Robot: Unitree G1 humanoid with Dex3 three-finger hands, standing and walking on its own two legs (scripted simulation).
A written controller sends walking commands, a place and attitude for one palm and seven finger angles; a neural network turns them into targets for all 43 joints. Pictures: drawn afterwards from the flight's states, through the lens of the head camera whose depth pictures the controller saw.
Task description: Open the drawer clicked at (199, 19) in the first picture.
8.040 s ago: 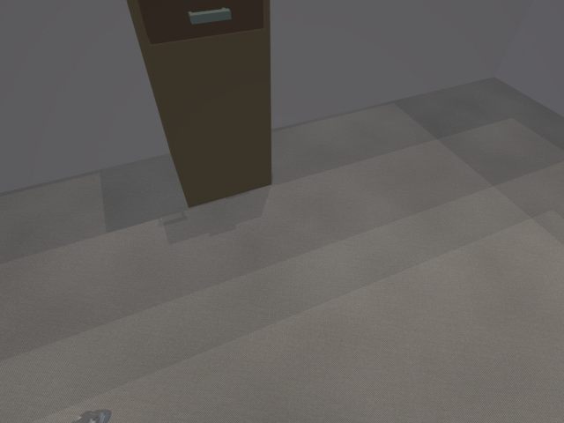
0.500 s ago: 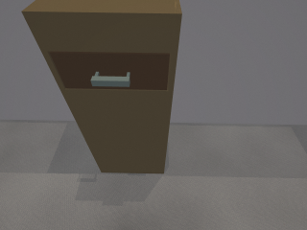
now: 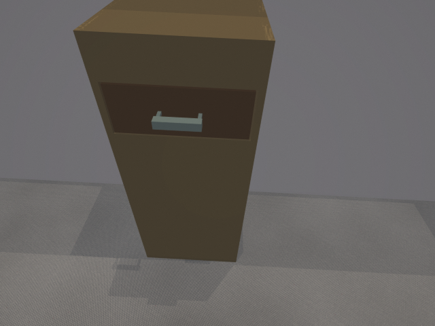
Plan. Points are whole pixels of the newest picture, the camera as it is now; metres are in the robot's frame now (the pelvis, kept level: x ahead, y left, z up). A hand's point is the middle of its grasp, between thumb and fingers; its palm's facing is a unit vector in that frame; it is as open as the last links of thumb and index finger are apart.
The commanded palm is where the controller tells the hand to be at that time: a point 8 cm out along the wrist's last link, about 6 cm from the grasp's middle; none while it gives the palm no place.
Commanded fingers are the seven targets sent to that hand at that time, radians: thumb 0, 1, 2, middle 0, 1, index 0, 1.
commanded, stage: shuffle to correct the standing spot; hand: left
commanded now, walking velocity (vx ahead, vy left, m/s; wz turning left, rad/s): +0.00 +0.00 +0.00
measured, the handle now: (178, 119) +0.59 +0.14 +0.08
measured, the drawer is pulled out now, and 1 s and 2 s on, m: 0.00 0.00 0.00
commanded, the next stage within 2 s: come to a stop and stand still in 0.74 s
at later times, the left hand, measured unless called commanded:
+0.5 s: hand out of the picture -0.06 +0.16 -0.18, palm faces +0.03 -0.99 -0.15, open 7.4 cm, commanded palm none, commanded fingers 0.00 0.90 0.90 -0.20 -0.30 -0.20 -0.30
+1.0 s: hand out of the picture +0.14 +0.14 -0.17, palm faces -0.02 -0.97 -0.23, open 7.3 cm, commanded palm none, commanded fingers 0.00 0.90 0.90 -0.20 -0.30 -0.20 -0.30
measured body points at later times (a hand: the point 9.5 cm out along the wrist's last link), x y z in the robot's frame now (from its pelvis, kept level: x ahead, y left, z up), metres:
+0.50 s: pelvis +0.00 +0.00 +0.00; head +0.00 +0.00 +0.45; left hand -0.06 +0.21 -0.16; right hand -0.05 -0.22 -0.16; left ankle +0.03 +0.10 -0.74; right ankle -0.01 -0.11 -0.74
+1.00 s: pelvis +0.09 -0.05 +0.00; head +0.11 -0.06 +0.44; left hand +0.14 +0.19 -0.15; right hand +0.02 -0.25 -0.16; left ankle +0.04 +0.08 -0.74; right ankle +0.15 -0.20 -0.73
